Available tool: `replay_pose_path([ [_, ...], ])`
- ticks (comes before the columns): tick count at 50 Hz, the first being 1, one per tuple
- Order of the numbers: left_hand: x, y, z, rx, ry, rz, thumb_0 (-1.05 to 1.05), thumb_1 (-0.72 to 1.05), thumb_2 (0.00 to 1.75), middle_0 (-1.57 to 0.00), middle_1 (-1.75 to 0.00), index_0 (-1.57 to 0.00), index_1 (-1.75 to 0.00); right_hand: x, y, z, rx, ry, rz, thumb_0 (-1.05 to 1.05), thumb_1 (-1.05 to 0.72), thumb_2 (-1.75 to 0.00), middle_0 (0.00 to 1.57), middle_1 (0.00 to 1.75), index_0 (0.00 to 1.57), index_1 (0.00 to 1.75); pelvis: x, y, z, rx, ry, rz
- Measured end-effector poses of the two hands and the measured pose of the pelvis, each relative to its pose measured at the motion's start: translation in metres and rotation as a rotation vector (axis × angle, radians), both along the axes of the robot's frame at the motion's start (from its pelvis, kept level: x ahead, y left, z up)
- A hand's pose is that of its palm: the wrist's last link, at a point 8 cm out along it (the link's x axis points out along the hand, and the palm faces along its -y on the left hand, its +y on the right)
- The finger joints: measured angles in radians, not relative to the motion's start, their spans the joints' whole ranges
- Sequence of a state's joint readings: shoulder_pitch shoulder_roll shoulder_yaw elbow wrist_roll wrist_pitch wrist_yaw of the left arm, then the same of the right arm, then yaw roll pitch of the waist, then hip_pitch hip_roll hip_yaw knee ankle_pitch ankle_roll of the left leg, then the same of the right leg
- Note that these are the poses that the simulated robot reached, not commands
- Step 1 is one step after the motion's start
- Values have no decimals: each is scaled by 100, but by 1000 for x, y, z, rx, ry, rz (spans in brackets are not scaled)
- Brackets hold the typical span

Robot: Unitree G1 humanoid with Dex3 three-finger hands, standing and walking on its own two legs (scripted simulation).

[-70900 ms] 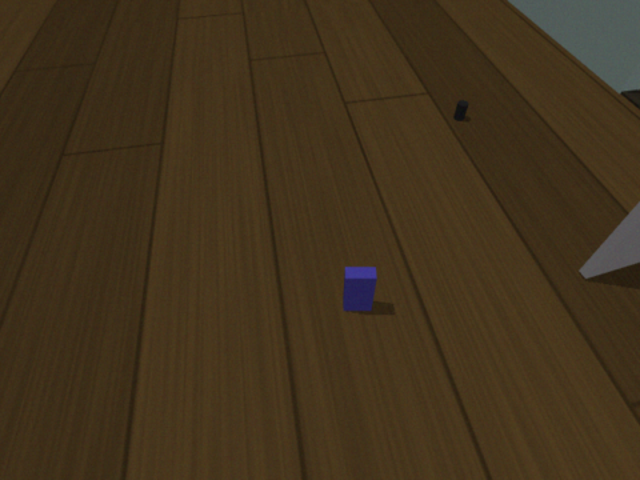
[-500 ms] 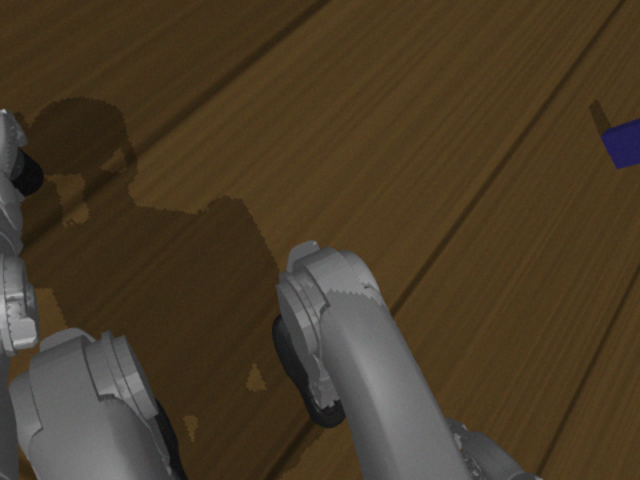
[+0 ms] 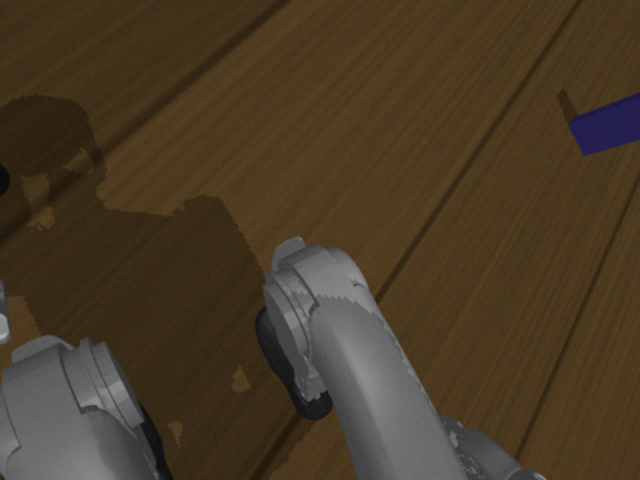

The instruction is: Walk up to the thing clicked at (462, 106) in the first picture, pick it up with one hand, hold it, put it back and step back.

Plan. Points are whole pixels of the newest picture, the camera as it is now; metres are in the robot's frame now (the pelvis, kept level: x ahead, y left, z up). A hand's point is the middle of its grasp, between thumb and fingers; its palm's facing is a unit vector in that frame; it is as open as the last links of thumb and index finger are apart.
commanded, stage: open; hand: left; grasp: from above
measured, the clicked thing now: out of the picture +0.52 +0.23 -0.27
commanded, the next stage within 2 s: withdraw in 1.06 s
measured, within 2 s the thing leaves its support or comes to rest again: neither
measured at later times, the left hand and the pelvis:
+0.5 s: hand out of the picture +0.50 +0.23 -0.24, palm faces -0.43 -0.11 -0.89, open 10.6 cm; pelvis +0.00 +0.00 +0.00, yaw -1 degrees
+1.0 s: hand out of the picture +0.49 +0.23 -0.24, palm faces -0.45 -0.11 -0.88, open 12.1 cm; pelvis +0.00 +0.00 +0.01, yaw -1 degrees
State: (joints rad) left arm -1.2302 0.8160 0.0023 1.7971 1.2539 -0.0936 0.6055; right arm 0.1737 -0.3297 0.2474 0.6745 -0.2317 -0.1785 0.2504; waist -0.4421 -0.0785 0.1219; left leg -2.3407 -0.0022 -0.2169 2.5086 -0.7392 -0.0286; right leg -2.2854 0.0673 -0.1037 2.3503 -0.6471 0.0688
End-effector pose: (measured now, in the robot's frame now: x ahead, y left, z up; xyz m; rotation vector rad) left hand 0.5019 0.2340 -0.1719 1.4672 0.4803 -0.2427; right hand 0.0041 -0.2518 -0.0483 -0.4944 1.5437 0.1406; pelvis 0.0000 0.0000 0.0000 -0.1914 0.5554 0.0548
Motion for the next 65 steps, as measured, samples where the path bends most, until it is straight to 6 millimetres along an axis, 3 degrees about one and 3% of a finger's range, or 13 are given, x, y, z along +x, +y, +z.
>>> replay_pose_path([
  [5,0,0,0,-4,-1,5,-3,27,38,-99,-55,-80,-49,-2,4,4,-1,-1,2,0,-91,-90,20,30,20,30,-1,1,1,-6,-3,-1],
  [16,1,-1,-6,-5,-8,-1,0,13,52,-66,-59,-64,-57,-3,10,8,-8,-4,1,0,-91,-90,20,30,20,30,-2,4,3,-18,-2,-4],
  [27,4,0,-11,-1,-11,10,0,-3,67,-49,-69,-50,-69,-1,14,7,15,9,11,0,-91,-90,20,30,20,30,-1,5,3,-23,3,-5],
  [51,0,-1,-11,-7,11,1,0,-22,84,-30,-89,-31,-89,-3,9,12,6,6,21,0,-91,-90,20,30,20,30,-3,2,6,-20,-7,-3],
  [65,3,0,-5,9,-24,28,0,-32,89,-23,-92,-24,-92,-8,10,13,19,15,6,0,-91,-90,20,30,20,30,-3,2,8,-19,-2,-6],
])
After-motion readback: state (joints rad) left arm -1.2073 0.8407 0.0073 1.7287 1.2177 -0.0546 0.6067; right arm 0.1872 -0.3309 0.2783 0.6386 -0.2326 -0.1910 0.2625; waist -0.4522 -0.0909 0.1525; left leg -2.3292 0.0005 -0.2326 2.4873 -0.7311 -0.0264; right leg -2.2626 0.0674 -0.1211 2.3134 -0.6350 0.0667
